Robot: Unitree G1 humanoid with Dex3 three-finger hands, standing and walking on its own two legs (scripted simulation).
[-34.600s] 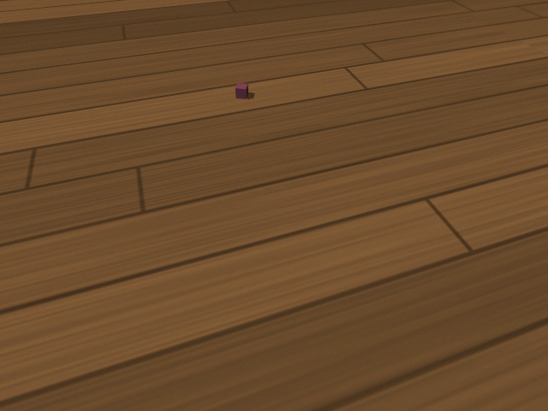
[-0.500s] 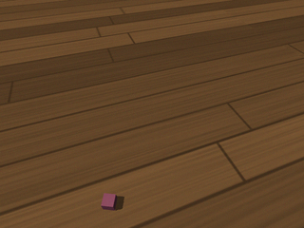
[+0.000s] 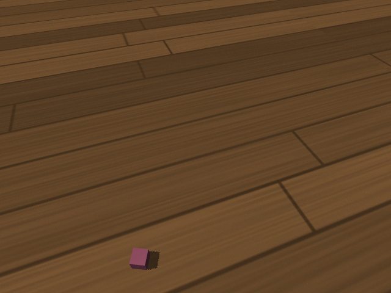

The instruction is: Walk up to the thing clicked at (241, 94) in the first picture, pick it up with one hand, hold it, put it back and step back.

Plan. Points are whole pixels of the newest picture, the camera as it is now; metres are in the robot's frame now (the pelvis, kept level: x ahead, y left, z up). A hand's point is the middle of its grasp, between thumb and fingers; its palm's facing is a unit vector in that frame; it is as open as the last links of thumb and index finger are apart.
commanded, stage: stand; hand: left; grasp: from above
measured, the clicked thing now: (140, 258) +0.41 +0.26 -0.75
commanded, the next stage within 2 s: step back in 0.08 s
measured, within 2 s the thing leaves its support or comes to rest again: neither
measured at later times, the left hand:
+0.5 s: hand out of the picture +0.09 +0.31 -0.18, palm faces +0.00 -0.92 -0.39, open 7.3 cm
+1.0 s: hand out of the picture -0.05 +0.27 -0.15, palm faces -0.03 -0.90 -0.42, open 7.3 cm
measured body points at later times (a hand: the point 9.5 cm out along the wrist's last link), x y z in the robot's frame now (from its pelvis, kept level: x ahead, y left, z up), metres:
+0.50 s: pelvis -0.06 +0.04 -0.02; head +0.01 +0.06 +0.42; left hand +0.09 +0.35 -0.15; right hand +0.02 -0.28 -0.14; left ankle -0.03 +0.14 -0.75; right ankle -0.06 -0.11 -0.69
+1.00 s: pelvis -0.16 +0.01 -0.02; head -0.11 -0.01 +0.43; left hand -0.05 +0.32 -0.12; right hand -0.09 -0.31 -0.15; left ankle -0.19 +0.15 -0.67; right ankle -0.14 -0.10 -0.75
